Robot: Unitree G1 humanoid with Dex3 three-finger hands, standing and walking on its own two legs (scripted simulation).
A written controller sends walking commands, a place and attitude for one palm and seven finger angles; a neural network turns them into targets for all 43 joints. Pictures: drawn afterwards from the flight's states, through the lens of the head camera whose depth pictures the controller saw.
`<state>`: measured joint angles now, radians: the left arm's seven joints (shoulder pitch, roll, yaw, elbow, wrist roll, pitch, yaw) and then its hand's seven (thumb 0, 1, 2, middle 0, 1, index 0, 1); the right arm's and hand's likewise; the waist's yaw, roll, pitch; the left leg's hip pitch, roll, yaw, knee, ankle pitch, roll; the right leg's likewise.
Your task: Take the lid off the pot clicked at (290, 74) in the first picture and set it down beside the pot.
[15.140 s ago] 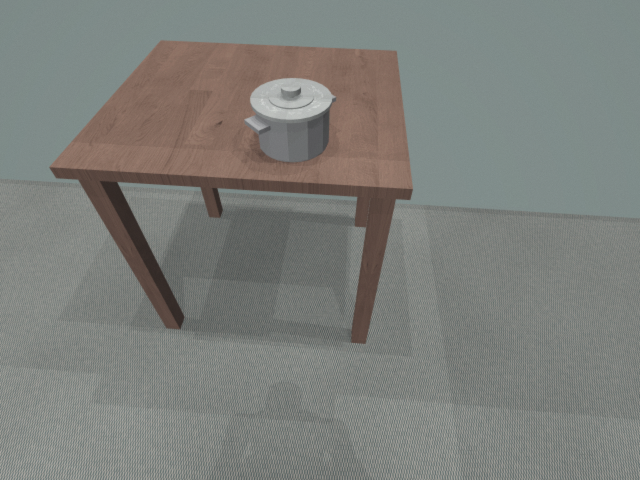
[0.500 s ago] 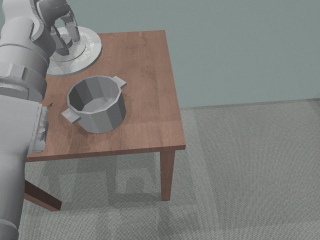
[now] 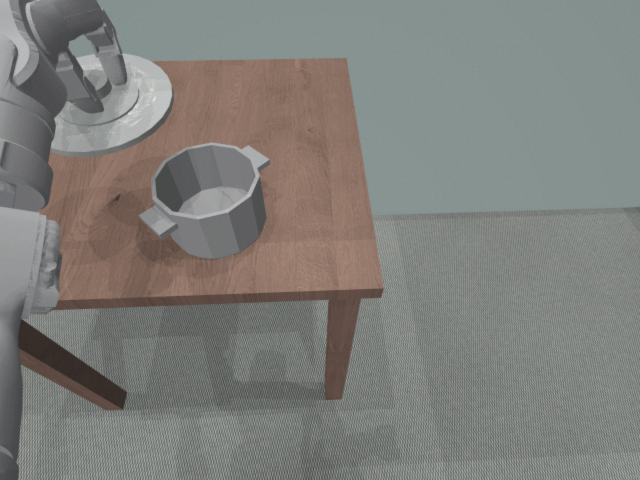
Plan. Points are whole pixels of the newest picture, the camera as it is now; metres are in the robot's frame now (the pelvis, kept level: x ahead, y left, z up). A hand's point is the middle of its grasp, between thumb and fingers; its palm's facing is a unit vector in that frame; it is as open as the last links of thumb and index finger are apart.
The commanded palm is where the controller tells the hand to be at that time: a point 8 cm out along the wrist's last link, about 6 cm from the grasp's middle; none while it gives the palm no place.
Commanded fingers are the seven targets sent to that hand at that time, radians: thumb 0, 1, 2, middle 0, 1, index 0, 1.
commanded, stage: move the lid sideways beside the pot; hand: left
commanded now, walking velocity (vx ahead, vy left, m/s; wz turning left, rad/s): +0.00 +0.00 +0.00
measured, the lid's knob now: (90, 85) +0.52 +0.24 +0.22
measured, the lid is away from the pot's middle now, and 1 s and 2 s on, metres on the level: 0.09 0.21 0.24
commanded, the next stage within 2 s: lower the lid onto the table in 1.48 s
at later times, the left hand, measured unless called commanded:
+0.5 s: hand (25, 81) +0.48 +0.28 +0.25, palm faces -0.28 -0.09 -0.95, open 6.6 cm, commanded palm +0.50 +0.29 +0.32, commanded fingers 0.00 0.89 0.60 -0.94 -1.08 -0.92 -1.08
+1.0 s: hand out of the picture +0.47 +0.34 +0.24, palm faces -0.29 -0.13 -0.95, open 6.6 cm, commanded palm +0.50 +0.35 +0.32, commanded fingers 0.00 0.89 0.60 -0.94 -1.08 -0.92 -1.08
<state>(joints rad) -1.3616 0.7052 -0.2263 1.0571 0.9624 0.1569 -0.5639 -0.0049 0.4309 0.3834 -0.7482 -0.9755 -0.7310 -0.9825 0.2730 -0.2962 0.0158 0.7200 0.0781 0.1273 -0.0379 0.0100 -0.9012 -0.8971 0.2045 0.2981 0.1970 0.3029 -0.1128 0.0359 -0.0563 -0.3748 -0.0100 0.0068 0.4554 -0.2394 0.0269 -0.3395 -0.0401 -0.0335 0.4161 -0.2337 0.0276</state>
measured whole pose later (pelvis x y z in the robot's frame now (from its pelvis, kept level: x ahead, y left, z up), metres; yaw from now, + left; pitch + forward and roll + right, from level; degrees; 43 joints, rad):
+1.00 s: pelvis +0.01 +0.00 +0.00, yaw -1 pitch +11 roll -2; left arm -1.35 0.97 -0.11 1.17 1.02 0.05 -0.56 -0.01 0.43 0.38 -0.75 -0.98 -0.73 -0.98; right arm 0.27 -0.30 0.05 0.72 0.11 0.17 -0.07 0.01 -0.90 -0.90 0.21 0.30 0.20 0.30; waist -0.12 0.04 -0.04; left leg -0.42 0.01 0.01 0.51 -0.27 0.03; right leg -0.37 -0.02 -0.03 0.42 -0.23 0.03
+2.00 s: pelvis +0.01 +0.00 -0.01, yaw -1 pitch +12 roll -2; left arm -1.38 1.03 -0.10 1.27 1.04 0.09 -0.56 -0.01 0.43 0.38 -0.75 -0.98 -0.73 -0.98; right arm 0.31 -0.31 0.06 0.73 0.12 0.15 -0.08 0.01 -0.90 -0.90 0.21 0.30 0.20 0.30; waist -0.14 0.03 -0.03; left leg -0.47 0.02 0.01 0.55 -0.29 0.03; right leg -0.41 -0.01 -0.03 0.44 -0.24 0.03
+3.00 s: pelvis +0.00 +0.01 -0.02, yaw -2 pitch +15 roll -3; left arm -1.28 1.00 -0.06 1.28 1.02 0.02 -0.51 -0.01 0.44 0.38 -0.75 -0.98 -0.72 -0.98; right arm 0.34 -0.29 0.05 0.74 0.11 0.15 -0.11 0.01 -0.90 -0.90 0.21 0.30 0.20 0.30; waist -0.16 0.03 -0.06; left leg -0.59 0.03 0.01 0.67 -0.35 0.04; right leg -0.52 0.00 -0.02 0.53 -0.28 0.04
